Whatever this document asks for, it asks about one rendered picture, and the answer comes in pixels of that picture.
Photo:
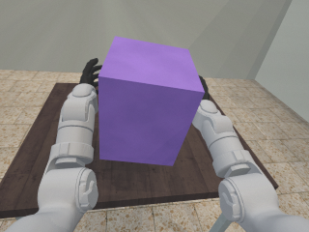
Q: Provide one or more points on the right robot forearm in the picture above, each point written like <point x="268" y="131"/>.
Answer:
<point x="229" y="157"/>

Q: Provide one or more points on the robot right hand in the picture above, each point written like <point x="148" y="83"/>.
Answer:
<point x="206" y="89"/>

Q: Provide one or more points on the table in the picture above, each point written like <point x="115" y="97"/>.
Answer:
<point x="120" y="183"/>

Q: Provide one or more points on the carton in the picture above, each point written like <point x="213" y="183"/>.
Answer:
<point x="148" y="95"/>

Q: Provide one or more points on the robot left hand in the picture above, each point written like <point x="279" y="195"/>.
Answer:
<point x="88" y="75"/>

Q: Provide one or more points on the left robot upper arm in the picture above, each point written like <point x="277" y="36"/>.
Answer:
<point x="65" y="195"/>

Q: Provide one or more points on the left robot forearm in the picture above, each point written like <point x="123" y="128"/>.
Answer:
<point x="73" y="147"/>

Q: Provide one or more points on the right robot upper arm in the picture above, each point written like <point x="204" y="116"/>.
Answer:
<point x="251" y="201"/>

